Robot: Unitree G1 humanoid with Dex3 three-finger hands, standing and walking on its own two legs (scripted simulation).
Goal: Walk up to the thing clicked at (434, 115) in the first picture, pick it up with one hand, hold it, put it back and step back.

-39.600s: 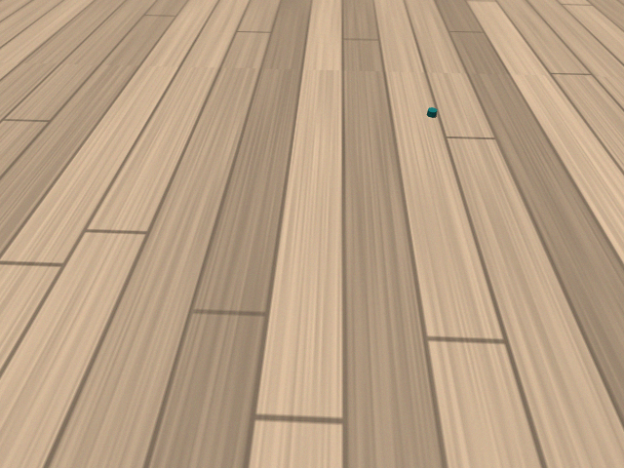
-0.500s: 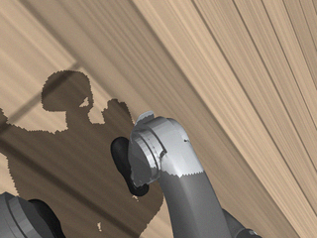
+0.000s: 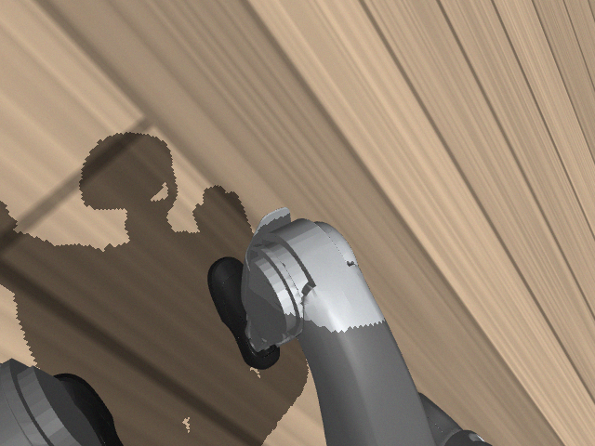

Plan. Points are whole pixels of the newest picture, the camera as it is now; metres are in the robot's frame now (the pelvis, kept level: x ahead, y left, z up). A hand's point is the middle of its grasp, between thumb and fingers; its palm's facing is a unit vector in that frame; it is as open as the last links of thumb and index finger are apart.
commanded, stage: close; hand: left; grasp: from above
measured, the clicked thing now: out of the picture +0.52 +0.34 -0.30
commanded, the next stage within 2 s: settle in 0.68 s
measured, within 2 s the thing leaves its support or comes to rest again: leaves its support in 1.08 s
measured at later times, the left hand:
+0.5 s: hand out of the picture +0.50 +0.33 -0.26, palm faces -0.45 -0.15 -0.88, open 8.0 cm
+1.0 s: hand out of the picture +0.51 +0.34 -0.25, palm faces -0.42 -0.14 -0.90, open 7.2 cm
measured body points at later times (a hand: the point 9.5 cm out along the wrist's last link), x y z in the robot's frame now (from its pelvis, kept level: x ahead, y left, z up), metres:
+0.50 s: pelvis +0.00 +0.00 +0.00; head +0.32 +0.12 +0.29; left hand +0.52 +0.34 -0.21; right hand +0.02 -0.25 -0.04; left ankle +0.06 +0.12 -0.28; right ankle +0.14 -0.13 -0.28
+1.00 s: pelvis +0.00 +0.00 +0.00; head +0.31 +0.13 +0.29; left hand +0.52 +0.34 -0.20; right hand +0.02 -0.25 -0.04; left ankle +0.06 +0.12 -0.28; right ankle +0.14 -0.13 -0.28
